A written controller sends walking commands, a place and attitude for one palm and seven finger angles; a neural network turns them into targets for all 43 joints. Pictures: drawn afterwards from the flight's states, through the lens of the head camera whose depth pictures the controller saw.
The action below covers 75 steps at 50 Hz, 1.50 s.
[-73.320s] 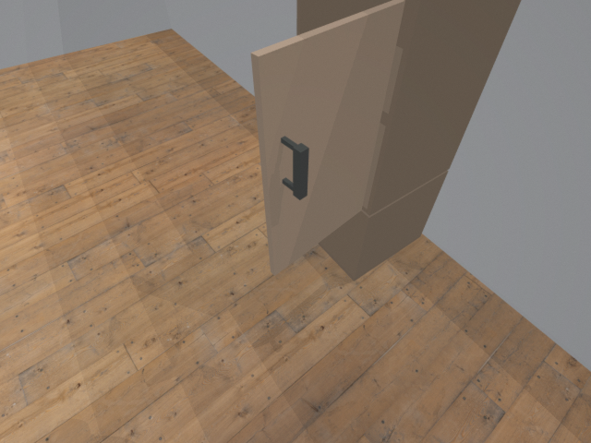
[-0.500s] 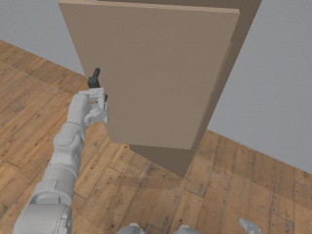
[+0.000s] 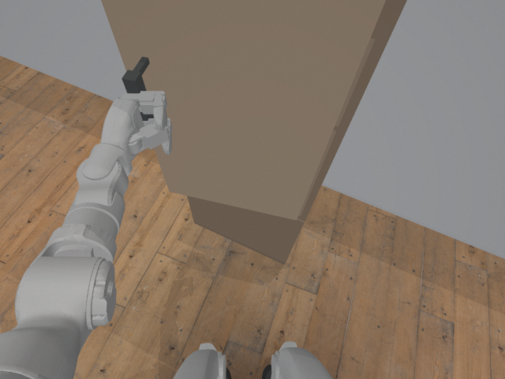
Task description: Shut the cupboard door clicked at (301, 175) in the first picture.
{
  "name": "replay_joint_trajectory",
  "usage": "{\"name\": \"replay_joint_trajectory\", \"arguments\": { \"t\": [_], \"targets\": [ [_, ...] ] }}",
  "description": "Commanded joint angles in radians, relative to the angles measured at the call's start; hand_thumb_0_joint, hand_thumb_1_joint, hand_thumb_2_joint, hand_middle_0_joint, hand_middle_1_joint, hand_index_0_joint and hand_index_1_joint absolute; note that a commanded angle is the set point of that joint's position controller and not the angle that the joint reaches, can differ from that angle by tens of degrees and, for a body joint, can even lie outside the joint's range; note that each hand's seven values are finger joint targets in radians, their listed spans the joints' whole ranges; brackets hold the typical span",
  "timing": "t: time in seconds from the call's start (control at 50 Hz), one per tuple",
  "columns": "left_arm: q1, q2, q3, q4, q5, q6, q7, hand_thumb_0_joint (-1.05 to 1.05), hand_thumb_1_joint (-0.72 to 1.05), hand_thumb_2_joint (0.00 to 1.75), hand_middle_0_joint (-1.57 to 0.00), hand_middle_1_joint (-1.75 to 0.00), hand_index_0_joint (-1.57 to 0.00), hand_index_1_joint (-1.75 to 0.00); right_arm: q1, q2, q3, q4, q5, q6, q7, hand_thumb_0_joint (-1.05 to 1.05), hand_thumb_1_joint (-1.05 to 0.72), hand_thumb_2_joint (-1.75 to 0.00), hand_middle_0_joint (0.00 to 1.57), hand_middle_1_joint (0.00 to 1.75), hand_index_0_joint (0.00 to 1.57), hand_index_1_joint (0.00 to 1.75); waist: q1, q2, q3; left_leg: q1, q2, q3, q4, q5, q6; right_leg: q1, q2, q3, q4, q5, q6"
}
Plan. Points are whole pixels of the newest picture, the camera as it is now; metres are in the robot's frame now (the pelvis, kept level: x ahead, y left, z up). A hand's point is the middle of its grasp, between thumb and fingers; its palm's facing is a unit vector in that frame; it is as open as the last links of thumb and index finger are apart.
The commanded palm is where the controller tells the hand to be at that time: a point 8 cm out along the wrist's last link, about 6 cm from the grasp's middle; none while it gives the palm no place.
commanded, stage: push the door shut along its arc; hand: left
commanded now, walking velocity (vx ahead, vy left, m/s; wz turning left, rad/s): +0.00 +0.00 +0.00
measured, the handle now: (146, 97) +0.55 +0.16 +0.09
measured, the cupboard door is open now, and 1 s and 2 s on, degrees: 12 0 0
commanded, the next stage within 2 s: pull the fist back off the door in 0.92 s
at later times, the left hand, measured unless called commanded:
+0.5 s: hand (200, 103) +0.53 +0.07 +0.10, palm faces -0.37 -0.93 -0.01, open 3.1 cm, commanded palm +0.53 +0.11 +0.09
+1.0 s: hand (210, 93) +0.55 +0.05 +0.10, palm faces -0.43 -0.90 -0.02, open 2.9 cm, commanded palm +0.59 +0.06 +0.09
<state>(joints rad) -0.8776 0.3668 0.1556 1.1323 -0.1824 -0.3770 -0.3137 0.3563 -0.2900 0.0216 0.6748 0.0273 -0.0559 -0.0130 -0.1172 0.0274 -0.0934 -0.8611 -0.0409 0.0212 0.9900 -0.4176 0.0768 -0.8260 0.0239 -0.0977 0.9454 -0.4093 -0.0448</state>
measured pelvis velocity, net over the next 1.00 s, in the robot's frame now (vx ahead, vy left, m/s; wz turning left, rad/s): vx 0.01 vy -0.02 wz -0.01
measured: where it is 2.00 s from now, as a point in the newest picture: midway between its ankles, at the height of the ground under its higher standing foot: outside the picture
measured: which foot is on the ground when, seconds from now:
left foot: down 0.00-1.00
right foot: down 0.00-1.00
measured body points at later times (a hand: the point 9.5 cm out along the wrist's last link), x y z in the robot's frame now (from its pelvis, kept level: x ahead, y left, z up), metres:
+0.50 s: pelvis +0.01 +0.00 -0.01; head +0.14 +0.01 +0.42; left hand +0.55 +0.12 +0.10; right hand +0.01 -0.27 -0.12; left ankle +0.03 +0.07 -0.68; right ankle +0.03 -0.10 -0.68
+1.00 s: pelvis +0.01 -0.02 -0.02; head +0.16 +0.00 +0.40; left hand +0.57 +0.10 +0.10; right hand -0.01 -0.29 -0.13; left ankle +0.03 +0.07 -0.68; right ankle +0.03 -0.10 -0.68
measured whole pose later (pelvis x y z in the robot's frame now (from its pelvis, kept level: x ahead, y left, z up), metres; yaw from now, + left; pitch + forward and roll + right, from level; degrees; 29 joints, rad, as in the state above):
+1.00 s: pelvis +0.01 -0.02 -0.02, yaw -1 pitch +25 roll -3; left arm -1.29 0.49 0.13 1.33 -0.11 -0.23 -0.44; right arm 0.37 -0.29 0.04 0.71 -0.01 -0.05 -0.02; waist -0.22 0.04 -0.10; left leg -1.08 -0.01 -0.01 1.12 -0.47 0.06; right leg -1.03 0.05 -0.13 1.05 -0.45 -0.07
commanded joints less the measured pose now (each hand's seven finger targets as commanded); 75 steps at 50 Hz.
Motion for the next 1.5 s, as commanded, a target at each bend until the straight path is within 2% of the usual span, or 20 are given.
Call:
{"name": "replay_joint_trajectory", "arguments": {
  "t": [0.0, 0.1, 0.24, 0.36, 0.5, 0.54, 0.66, 0.74, 0.8, 0.86, 0.88, 1.0, 1.02, 1.08, 1.14, 1.22, 1.36, 1.4, 1.42, 1.48],
  "targets": [
    [-0.617, 0.097, -0.023, -0.201, 0.018, -0.056, -0.024, 0.0, 0.9, 0.9, -1.3, -1.5, -1.3, -1.5, 0.111, -0.172, -0.061, -0.062, 0.0, -0.028, -0.014, 0.0, -0.9, -0.9, 0.2, 0.3, 0.2, 0.3, -0.098, 0.063, -0.423, 0.402, 0.054, -0.159, -0.122, 0.196, -0.048, -0.019, 0.011, 0.073, -0.111, 0.144, 0.004],
    [-0.651, 0.098, -0.025, -0.167, 0.018, -0.041, -0.042, 0.0, 0.9, 0.9, -1.3, -1.5, -1.3, -1.5, 0.133, -0.176, -0.061, -0.056, -0.004, -0.02, -0.009, 0.0, -0.9, -0.9, 0.2, 0.3, 0.2, 0.3, -0.109, 0.078, -0.439, 0.423, 0.058, -0.171, -0.105, 0.238, -0.052, -0.052, 0.015, 0.067, -0.101, 0.156, 0.003],
    [-0.652, 0.202, 0.064, -0.148, 0.024, -0.014, -0.052, 0.0, 0.9, 0.9, -1.3, -1.5, -1.3, -1.5, 0.156, -0.177, -0.057, -0.065, -0.009, -0.007, -0.007, 0.0, -0.9, -0.9, 0.2, 0.3, 0.2, 0.3, -0.094, 0.063, -0.481, 0.372, 0.05, -0.142, -0.079, 0.305, -0.042, 0.028, 0.022, 0.077, -0.094, 0.228, 0.004],
    [-0.743, 0.182, 0.033, -0.134, 0.033, -0.008, -0.063, 0.0, 0.9, 0.9, -1.3, -1.5, -1.3, -1.5, 0.171, -0.178, -0.055, -0.062, -0.013, 0.001, -0.007, 0.0, -0.9, -0.9, 0.2, 0.3, 0.2, 0.3, -0.128, 0.095, -0.465, 0.382, 0.053, -0.148, -0.061, 0.318, -0.039, -0.037, 0.026, 0.072, -0.084, 0.219, 0.003],
    [-0.695, 0.231, 0.085, -0.099, 0.047, 0.022, -0.072, 0.0, 0.9, 0.9, -1.3, -1.5, -1.3, -1.5, 0.193, -0.179, -0.057, -0.069, -0.02, 0.017, -0.002, 0.0, -0.9, -0.9, 0.2, 0.3, 0.2, 0.3, -0.106, 0.108, -0.534, 0.401, 0.056, -0.143, -0.041, 0.424, -0.044, -0.011, 0.029, 0.07, -0.065, 0.291, 0.005],
    [-0.709, 0.25, 0.096, -0.066, 0.057, 0.036, -0.069, 0.0, 0.9, 0.9, -1.3, -1.5, -1.3, -1.5, 0.202, -0.18, -0.056, -0.068, -0.02, 0.024, -0.002, 0.0, -0.9, -0.9, 0.2, 0.3, 0.2, 0.3, -0.123, 0.043, -0.496, 0.322, 0.051, -0.127, -0.033, 0.371, -0.035, 0.022, 0.031, 0.078, -0.07, 0.294, 0.011],
    [-0.833, 0.179, 0.02, -0.083, 0.059, 0.036, -0.087, 0.0, 0.9, 0.9, -1.3, -1.5, -1.3, -1.5, 0.213, -0.176, -0.058, -0.055, -0.022, 0.025, -0.008, 0.0, -0.9, -0.9, 0.2, 0.3, 0.2, 0.3, -0.168, 0.091, -0.496, 0.347, 0.05, -0.131, -0.011, 0.376, -0.027, -0.05, 0.033, 0.075, -0.062, 0.284, 0.009],
    [-0.905, 0.2, 0.021, -0.036, 0.061, 0.061, -0.101, 0.0, 0.9, 0.9, -1.3, -1.5, -1.3, -1.5, 0.216, -0.184, -0.055, -0.029, -0.027, 0.016, -0.013, 0.0, -0.9, -0.9, 0.2, 0.3, 0.2, 0.3, -0.192, 0.082, -0.492, 0.294, 0.047, -0.127, 0.014, 0.319, -0.022, -0.064, 0.035, 0.081, -0.064, 0.248, 0.011],
    [-0.954, 0.202, 0.013, -0.048, 0.062, 0.063, -0.115, 0.0, 0.9, 0.9, -1.3, -1.5, -1.3, -1.5, 0.216, -0.183, -0.054, -0.016, -0.03, 0.005, -0.018, 0.0, -0.9, -0.9, 0.2, 0.3, 0.2, 0.3, -0.195, 0.132, -0.537, 0.319, 0.047, -0.129, 0.034, 0.339, -0.022, -0.084, 0.035, 0.08, -0.051, 0.249, 0.006],
    [-0.986, 0.139, -0.024, -0.031, 0.056, 0.081, -0.123, 0.0, 0.9, 0.9, -1.3, -1.5, -1.3, -1.5, 0.216, -0.181, -0.053, -0.003, -0.032, -0.006, -0.021, 0.0, -0.9, -0.9, 0.2, 0.3, 0.2, 0.3, -0.22, 0.132, -0.522, 0.337, 0.05, -0.137, 0.043, 0.343, -0.015, -0.14, 0.039, 0.067, -0.046, 0.231, 0.006],
    [-1.022, 0.182, -0.005, -0.049, 0.057, 0.076, -0.126, 0.0, 0.9, 0.9, -1.3, -1.5, -1.3, -1.5, 0.22, -0.188, -0.054, 0.006, -0.032, -0.01, -0.024, 0.0, -0.9, -0.9, 0.2, 0.3, 0.2, 0.3, -0.219, 0.146, -0.536, 0.332, 0.056, -0.139, 0.051, 0.337, -0.019, -0.15, 0.036, 0.072, -0.04, 0.223, 0.009],
    [-1.072, 0.131, -0.044, -0.015, 0.057, 0.109, -0.125, 0.0, 0.9, 0.9, -1.3, -1.5, -1.3, -1.5, 0.208, -0.19, -0.047, 0.031, -0.036, -0.03, -0.033, 0.0, -0.9, -0.9, 0.2, 0.3, 0.2, 0.3, -0.244, 0.15, -0.513, 0.295, 0.053, -0.138, 0.066, 0.266, -0.013, -0.194, 0.037, 0.064, -0.041, 0.16, 0.008],
    [-1.082, 0.169, 0.159, -0.008, -0.007, 0.127, 0.081, 0.0, 0.9, 0.9, -1.3, -1.5, -1.3, -1.5, 0.249, -0.157, -0.041, 0.001, -0.044, -0.04, -0.019, 0.0, -0.9, -0.9, 0.2, 0.3, 0.2, 0.3, -0.202, 0.184, -0.511, 0.22, 0.07, -0.153, 0.042, 0.202, -0.033, -0.177, 0.024, 0.078, -0.051, 0.125, 0.01],
    [-1.023, 0.059, 0.139, 0.003, 0.058, 0.112, 0.348, 0.0, 0.9, 0.9, -1.3, -1.5, -1.3, -1.5, 0.27, -0.149, -0.053, -0.008, -0.077, -0.045, 0.034, 0.0, -0.9, -0.9, 0.2, 0.3, 0.2, 0.3, -0.208, 0.122, -0.521, 0.212, 0.067, -0.17, 0.015, 0.16, -0.042, -0.17, 0.02, 0.066, -0.046, 0.108, 0.028],
    [-1.066, 0.012, 0.107, -0.063, 0.163, 0.014, 0.549, 0.0, 0.9, 0.9, -1.3, -1.5, -1.3, -1.5, 0.277, -0.141, -0.065, -0.001, -0.116, -0.045, 0.084, 0.0, -0.9, -0.9, 0.2, 0.3, 0.2, 0.3, -0.21, 0.16, -0.56, 0.23, 0.059, -0.161, 0.018, 0.15, -0.049, -0.177, 0.017, 0.067, -0.041, 0.099, 0.033],
    [-1.062, 0.04, 0.012, -0.018, 0.306, -0.066, 0.559, 0.0, 0.9, 0.9, -1.3, -1.5, -1.3, -1.5, 0.288, -0.156, -0.074, 0.009, -0.12, -0.023, 0.115, 0.0, -0.9, -0.9, 0.2, 0.3, 0.2, 0.3, -0.236, 0.171, -0.542, 0.253, 0.055, -0.159, -0.003, 0.097, -0.046, -0.181, 0.018, 0.074, -0.056, 0.07, 0.027],
    [-0.903, 0.11, 0.108, 0.066, 0.184, -0.036, 0.469, 0.0, 0.9, 0.9, -1.3, -1.5, -1.3, -1.5, 0.265, -0.165, -0.056, -0.039, -0.088, -0.009, 0.094, 0.0, -0.9, -0.9, 0.2, 0.3, 0.2, 0.3, -0.185, 0.063, -0.465, 0.135, 0.037, -0.117, -0.072, 0.013, -0.035, -0.002, 0.021, 0.1, -0.122, 0.035, 0.023],
    [-0.826, 0.096, 0.117, 0.031, 0.171, -0.062, 0.465, 0.0, 0.9, 0.9, -1.3, -1.5, -1.3, -1.5, 0.254, -0.158, -0.058, -0.053, -0.085, -0.011, 0.096, 0.0, -0.9, -0.9, 0.2, 0.3, 0.2, 0.3, -0.15, 0.074, -0.478, 0.158, 0.038, -0.107, -0.08, 0.051, -0.039, 0.021, 0.023, 0.097, -0.121, 0.064, 0.02],
    [-0.799, 0.06, 0.095, 0.02, 0.168, -0.073, 0.462, 0.0, 0.9, 0.9, -1.3, -1.5, -1.3, -1.5, 0.254, -0.153, -0.059, -0.054, -0.086, -0.012, 0.098, 0.0, -0.9, -0.9, 0.2, 0.3, 0.2, 0.3, -0.154, 0.049, -0.466, 0.162, 0.04, -0.105, -0.081, 0.063, -0.038, 0.024, 0.025, 0.093, -0.122, 0.076, 0.022],
    [-0.686, 0.076, 0.129, -0.031, 0.174, -0.109, 0.47, 0.0, 0.9, 0.9, -1.3, -1.5, -1.3, -1.5, 0.259, -0.152, -0.069, -0.061, -0.084, -0.004, 0.101, 0.0, -0.9, -0.9, 0.2, 0.3, 0.2, 0.3, -0.112, 0.045, -0.491, 0.191, 0.04, -0.089, -0.086, 0.139, -0.04, 0.072, 0.028, 0.092, -0.114, 0.147, 0.02]
  ]
}}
